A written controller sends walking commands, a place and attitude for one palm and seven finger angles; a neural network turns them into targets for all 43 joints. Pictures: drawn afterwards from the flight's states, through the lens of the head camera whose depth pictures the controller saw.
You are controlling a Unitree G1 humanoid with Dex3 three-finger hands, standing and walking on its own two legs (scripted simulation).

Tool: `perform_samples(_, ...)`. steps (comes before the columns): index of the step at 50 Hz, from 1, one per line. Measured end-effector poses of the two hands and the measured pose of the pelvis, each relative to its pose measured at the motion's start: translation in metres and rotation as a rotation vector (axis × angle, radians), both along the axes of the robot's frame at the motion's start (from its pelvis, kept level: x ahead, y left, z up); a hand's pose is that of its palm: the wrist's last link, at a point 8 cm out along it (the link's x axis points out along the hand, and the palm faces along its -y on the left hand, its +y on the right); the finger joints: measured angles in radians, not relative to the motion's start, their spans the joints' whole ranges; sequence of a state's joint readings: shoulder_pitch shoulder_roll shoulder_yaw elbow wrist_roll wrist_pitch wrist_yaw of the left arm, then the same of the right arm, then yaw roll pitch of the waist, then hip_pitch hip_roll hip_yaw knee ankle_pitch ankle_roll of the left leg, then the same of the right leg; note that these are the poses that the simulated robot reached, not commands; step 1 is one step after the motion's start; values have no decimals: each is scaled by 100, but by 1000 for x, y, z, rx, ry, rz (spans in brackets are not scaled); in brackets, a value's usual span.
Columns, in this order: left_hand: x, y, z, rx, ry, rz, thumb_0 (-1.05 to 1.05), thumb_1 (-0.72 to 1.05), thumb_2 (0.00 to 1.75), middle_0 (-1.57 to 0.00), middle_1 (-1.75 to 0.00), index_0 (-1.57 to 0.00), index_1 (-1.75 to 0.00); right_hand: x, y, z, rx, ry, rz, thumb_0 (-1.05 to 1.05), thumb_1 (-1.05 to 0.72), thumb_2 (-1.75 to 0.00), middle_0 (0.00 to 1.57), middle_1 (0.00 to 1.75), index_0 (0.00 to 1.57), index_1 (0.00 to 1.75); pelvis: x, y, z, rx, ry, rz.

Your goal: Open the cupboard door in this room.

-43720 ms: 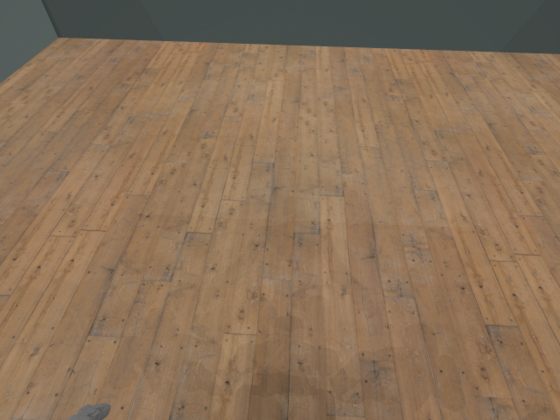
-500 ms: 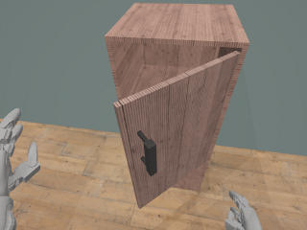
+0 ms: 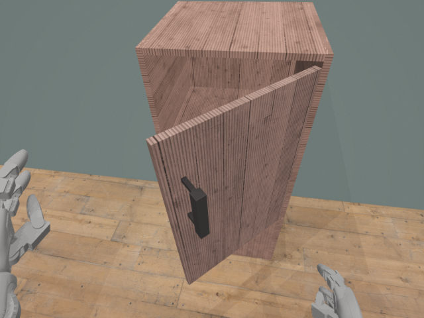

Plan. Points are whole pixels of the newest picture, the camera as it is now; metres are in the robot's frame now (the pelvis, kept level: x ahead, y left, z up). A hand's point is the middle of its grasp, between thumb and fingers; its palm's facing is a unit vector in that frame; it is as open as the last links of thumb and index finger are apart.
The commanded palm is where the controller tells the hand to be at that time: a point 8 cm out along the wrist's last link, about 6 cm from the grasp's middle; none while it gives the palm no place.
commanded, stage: step back with the hand held close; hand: left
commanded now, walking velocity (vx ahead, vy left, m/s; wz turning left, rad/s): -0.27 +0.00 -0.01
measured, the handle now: (194, 207) +0.31 +0.08 +0.05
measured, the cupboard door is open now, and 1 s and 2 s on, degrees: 45 45 45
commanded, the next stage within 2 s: stop stepping back and stand still in 1.32 s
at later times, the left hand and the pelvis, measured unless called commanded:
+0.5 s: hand (11, 262) +0.14 +0.29 +0.15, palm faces +0.40 -0.77 -0.50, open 7.4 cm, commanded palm +0.08 +0.33 +0.17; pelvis -0.07 +0.03 -0.02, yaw -1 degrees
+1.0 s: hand out of the picture +0.07 +0.29 +0.16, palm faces +0.45 -0.77 -0.46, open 7.4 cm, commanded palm +0.01 +0.32 +0.17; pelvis -0.14 +0.02 -0.02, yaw -2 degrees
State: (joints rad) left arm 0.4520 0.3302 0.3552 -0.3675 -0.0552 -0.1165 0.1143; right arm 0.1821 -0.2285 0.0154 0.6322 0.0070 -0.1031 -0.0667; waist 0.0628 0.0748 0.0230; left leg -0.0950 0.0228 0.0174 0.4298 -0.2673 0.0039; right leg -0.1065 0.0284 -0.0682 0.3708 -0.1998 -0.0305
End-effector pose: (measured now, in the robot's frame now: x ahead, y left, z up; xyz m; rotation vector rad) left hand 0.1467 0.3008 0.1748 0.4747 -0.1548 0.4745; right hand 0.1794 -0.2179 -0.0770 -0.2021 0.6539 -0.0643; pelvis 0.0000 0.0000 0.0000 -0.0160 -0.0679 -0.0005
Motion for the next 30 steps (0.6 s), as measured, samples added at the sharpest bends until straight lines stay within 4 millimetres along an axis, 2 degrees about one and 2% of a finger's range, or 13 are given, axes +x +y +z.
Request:
perform_samples(6, 4, 2, -1, 50, 39, -48, 2, 89, 90, -21, -30, -21, -30, -13, -9, 1, -23, 31, -53, 1, -91, -90, 21, 30, 20, 30, -9, 6, 0, 0, 45, -14)
perform_samples(13, -3, 5, -8, 78, 82, -115, 2, 89, 90, -22, -30, -21, -30, -40, -16, 2, -59, 69, -131, 1, -91, -90, 21, 30, 20, 30, -26, 16, -3, 9, 62, -30)
perform_samples(22, -36, 19, -3, 121, 4, -119, 2, 89, 90, -22, -30, -21, -30, -78, -3, 2, -76, 59, -132, 1, -91, -90, 21, 30, 20, 30, -57, 27, -11, 12, 57, -29)
perform_samples(30, -69, 27, -5, 143, -73, -76, 2, 89, 90, -22, -30, -21, -30, -107, 12, -11, -65, 45, -90, 1, -91, -90, 21, 30, 20, 30, -83, 31, -23, 7, 39, -20)
